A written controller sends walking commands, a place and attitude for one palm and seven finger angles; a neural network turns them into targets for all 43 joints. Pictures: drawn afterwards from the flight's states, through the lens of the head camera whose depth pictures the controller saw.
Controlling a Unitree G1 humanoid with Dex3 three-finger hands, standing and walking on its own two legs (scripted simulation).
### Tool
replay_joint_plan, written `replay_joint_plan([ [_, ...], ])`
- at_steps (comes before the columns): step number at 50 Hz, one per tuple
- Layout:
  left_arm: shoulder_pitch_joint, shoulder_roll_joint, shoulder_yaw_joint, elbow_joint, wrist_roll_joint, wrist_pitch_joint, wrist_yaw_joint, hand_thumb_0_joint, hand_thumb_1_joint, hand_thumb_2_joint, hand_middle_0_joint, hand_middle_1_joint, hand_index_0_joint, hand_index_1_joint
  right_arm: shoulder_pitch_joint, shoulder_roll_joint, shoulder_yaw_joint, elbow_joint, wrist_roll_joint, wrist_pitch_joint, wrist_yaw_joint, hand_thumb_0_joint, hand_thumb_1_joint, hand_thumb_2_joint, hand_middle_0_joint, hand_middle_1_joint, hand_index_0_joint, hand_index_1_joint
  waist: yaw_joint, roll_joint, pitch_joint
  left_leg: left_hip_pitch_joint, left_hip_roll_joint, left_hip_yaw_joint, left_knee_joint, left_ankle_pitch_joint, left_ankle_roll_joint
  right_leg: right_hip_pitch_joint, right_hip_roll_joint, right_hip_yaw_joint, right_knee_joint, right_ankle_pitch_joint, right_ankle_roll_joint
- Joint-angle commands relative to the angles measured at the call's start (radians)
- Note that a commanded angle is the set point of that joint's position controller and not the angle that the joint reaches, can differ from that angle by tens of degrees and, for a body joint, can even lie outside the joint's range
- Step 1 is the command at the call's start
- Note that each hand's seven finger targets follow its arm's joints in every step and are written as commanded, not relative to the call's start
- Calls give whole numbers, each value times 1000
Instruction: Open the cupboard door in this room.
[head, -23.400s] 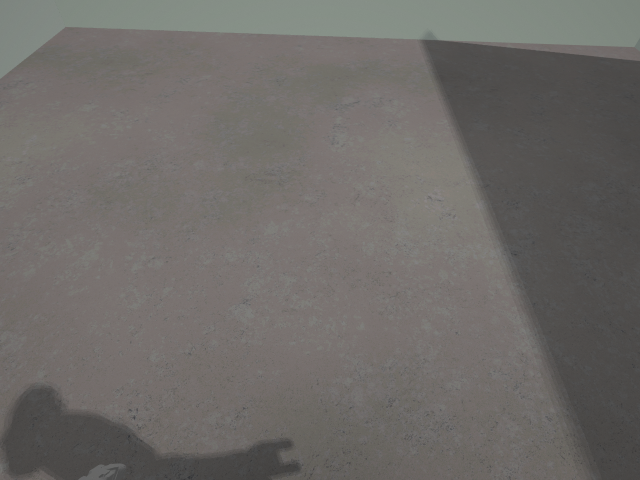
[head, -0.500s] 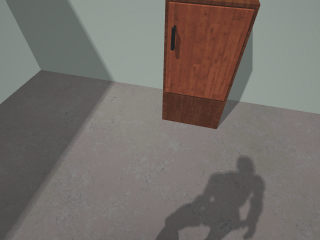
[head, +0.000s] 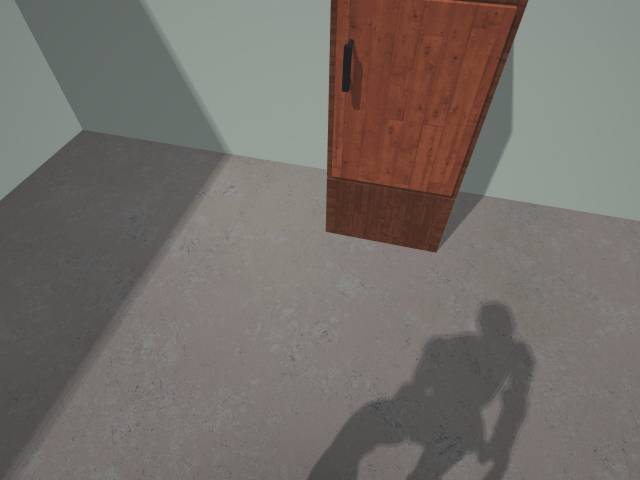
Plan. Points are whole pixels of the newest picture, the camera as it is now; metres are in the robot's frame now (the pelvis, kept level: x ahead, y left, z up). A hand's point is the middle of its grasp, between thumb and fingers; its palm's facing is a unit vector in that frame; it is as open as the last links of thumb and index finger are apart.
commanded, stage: look at it before walking up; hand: left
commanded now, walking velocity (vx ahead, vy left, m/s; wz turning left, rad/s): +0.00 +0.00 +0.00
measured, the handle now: (348, 65) +1.13 -0.02 -0.02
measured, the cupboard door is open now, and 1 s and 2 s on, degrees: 0 0 0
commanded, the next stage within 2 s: walk to a spot facing it in 0.44 s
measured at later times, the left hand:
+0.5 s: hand out of the picture -0.01 +0.18 -0.18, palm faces +0.03 -0.98 -0.19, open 7.4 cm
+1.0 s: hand out of the picture +0.11 +0.21 -0.18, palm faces -0.09 -0.98 -0.16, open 7.4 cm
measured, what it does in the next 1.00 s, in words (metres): lifts its right foot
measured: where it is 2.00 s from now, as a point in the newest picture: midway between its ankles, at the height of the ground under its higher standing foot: (346, 410)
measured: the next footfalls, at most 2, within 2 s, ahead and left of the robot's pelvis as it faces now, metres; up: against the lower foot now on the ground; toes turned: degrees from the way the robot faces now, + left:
right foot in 1.22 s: +0.32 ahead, -0.13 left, +0.00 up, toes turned -21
left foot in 1.74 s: +0.48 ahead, +0.06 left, +0.00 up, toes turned -2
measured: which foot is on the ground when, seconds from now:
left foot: down 0.00-1.00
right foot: down 0.00-0.82, up 0.84-1.00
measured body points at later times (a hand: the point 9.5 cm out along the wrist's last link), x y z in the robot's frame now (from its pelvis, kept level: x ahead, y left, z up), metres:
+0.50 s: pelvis +0.00 +0.01 +0.00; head +0.02 +0.00 +0.45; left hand -0.01 +0.23 -0.16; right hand +0.00 -0.22 -0.16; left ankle +0.00 +0.15 -0.74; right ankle -0.06 -0.09 -0.74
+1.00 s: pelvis +0.09 +0.03 -0.01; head +0.12 +0.04 +0.44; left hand +0.11 +0.26 -0.17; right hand +0.00 -0.17 -0.15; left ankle +0.01 +0.14 -0.74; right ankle +0.05 -0.08 -0.65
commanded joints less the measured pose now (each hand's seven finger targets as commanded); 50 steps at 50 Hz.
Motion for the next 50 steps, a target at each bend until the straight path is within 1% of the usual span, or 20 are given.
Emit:
replay_joint_plan([
  [1, 94, 108, 24, -12, 4, -15, 8, 0, 900, 900, -200, -300, -200, -300, 61, -79, -9, -25, 1, -10, -6, 0, -900, -900, 200, 300, 200, 300, 5, -13, 34, 51, 53, -50, -22, 213, 44, -102, -116, 93, -93, 334, 4],
  [12, 91, 118, 24, -13, 6, -15, 5, 0, 900, 900, -200, -300, -200, -300, 39, -100, -10, -40, 1, -12, -7, 0, -900, -900, 200, 300, 200, 300, 6, 7, 37, 58, 53, -52, -27, 218, 46, -96, -115, 94, -95, 327, 4],
  [27, 57, 159, 32, -32, 6, -18, 2, 0, 900, 900, -200, -300, -200, -300, 27, -138, -14, -50, 1, -18, -5, 0, -900, -900, 200, 300, 200, 300, 8, -21, 21, 54, 54, -65, -35, 246, 52, -62, -118, 86, -94, 343, 3],
  [28, 64, 148, 29, -25, 4, -19, 1, 0, 900, 900, -200, -300, -200, -300, 31, -128, -11, -43, -1, -19, -5, 0, -900, -900, 200, 300, 200, 300, 9, -9, 13, 63, 54, -55, -35, 206, 49, -64, -119, 88, -106, 297, 5],
  [30, 77, 138, 33, -15, 6, -10, -3, 0, 900, 900, -200, -300, -200, -300, 51, -113, -14, -40, -6, -12, 2, 0, -900, -900, 200, 300, 200, 300, 10, -21, 32, 37, 43, -37, -9, 29, 45, -87, -112, 102, -109, 60, -6],
  [32, 81, 157, 46, -16, 10, -3, -15, 0, 900, 900, -200, -300, -200, -300, 33, -110, -21, -57, -11, -8, 9, 0, -900, -900, 200, 300, 200, 300, 15, -46, 105, -48, 26, -4, 36, -136, 41, -139, -126, 153, -141, -151, -33],
  [34, 97, 187, 65, -20, 15, 0, -21, 0, 900, 900, -200, -300, -200, -300, 14, -103, -27, -84, -14, -7, 17, 0, -900, -900, 200, 300, 200, 300, 26, -113, 165, -161, -3, 43, 146, -226, 35, -154, -176, 243, -193, -311, -78],
  [35, 109, 202, 73, -20, 16, -2, -22, 0, 900, 900, -200, -300, -200, -300, 6, -102, -31, -104, -15, -7, 22, 0, -900, -900, 200, 300, 200, 300, 31, -138, 164, -208, -3, 58, 209, -242, 36, -142, -214, 295, -220, -364, -104],
  [36, 109, 210, 77, -25, 17, -7, -23, 0, 900, 900, -200, -300, -200, -300, -9, -103, -34, -119, -15, -12, 26, 0, -900, -900, 200, 300, 200, 300, 30, -147, 184, -242, 4, 59, 252, -239, 37, -146, -245, 333, -235, -360, -128],
  [37, 104, 207, 80, -27, 18, -15, -24, 0, 900, 900, -200, -300, -200, -300, -14, -103, -35, -131, -15, -20, 29, 0, -900, -900, 200, 300, 200, 300, 24, -133, 181, -251, 13, 54, 254, -234, 38, -132, -252, 333, -214, -279, -142],
  [38, 88, 208, 82, -31, 19, -19, -24, 0, 900, 900, -200, -300, -200, -300, 5, -102, -35, -132, -12, -28, 29, 0, -900, -900, 200, 300, 200, 300, 6, -107, 172, -206, 20, 55, 206, -222, 38, -145, -245, 304, -169, -196, -142],
  [39, 65, 197, 80, -35, 16, -21, -28, 0, 900, 900, -200, -300, -200, -300, 54, -101, -34, -120, -10, -36, 28, 0, -900, -900, 200, 300, 200, 300, -22, -72, 142, -88, 15, 56, 119, -182, 44, -205, -202, 244, -87, -115, -119],
  [40, 27, 174, 78, -52, 14, -23, -36, 0, 900, 900, -200, -300, -200, -300, 159, -126, -40, -90, -13, -44, 23, 0, -900, -900, 200, 300, 200, 300, -73, 39, 98, 82, 34, -13, 39, -167, 68, -313, -116, 158, 81, -56, -84],
  [41, -15, 120, 68, -83, 10, -26, -45, 0, 900, 900, -200, -300, -200, -300, 313, -201, -61, -37, -24, -58, 16, 0, -900, -900, 200, 300, 200, 300, -125, 305, 61, 244, 215, -285, -107, -129, 129, -485, 8, 10, 426, -47, -26],
  [42, -107, 103, 56, -131, 13, -32, -41, 0, 900, 900, -200, -300, -200, -300, 434, -230, -66, 4, -33, -60, 0, 0, -900, -900, 200, 300, 200, 300, -158, 389, 87, 309, 353, -449, -200, 55, 177, -657, 37, 26, 680, -236, -16],
  [43, -130, 112, 63, -137, 12, -33, -39, 0, 900, 900, -200, -300, -200, -300, 407, -191, -49, 5, -29, -57, -8, 0, -900, -900, 200, 300, 200, 300, -128, 226, 103, 271, 403, -417, -177, 167, 223, -688, -31, 108, 794, -202, -32],
  [44, -123, 102, 64, -129, 13, -32, -46, 0, 900, 900, -200, -300, -200, -300, 329, -167, -44, -24, -27, -62, -6, 0, -900, -900, 200, 300, 200, 300, -88, 122, 106, 241, 391, -333, -168, 190, 235, -700, -71, 122, 838, -138, -27],
  [45, -121, 103, 66, -125, 17, -29, -53, 0, 900, 900, -200, -300, -200, -300, 281, -142, -42, -48, -25, -71, -5, 0, -900, -900, 200, 300, 200, 300, -62, 38, 101, 206, 365, -261, -180, 198, 216, -686, -91, 123, 836, -89, -17],
  [47, -117, 81, 72, -137, 22, -11, -63, 0, 900, 900, -200, -300, -200, -300, 235, -130, -41, -55, -23, -80, -8, 0, -900, -900, 200, 300, 200, 300, -28, 90, 115, 161, 313, -130, -205, 191, 184, -679, -100, 112, 818, -29, 1],
  [50, -158, 67, 73, -172, 20, 4, -76, 0, 900, 900, -200, -300, -200, -300, 225, -119, -43, -55, -19, -85, -9, 0, -900, -900, 200, 300, 200, 300, -12, 103, 125, 151, 255, 0, -236, 209, 160, -687, -97, 57, 713, 56, 13],
])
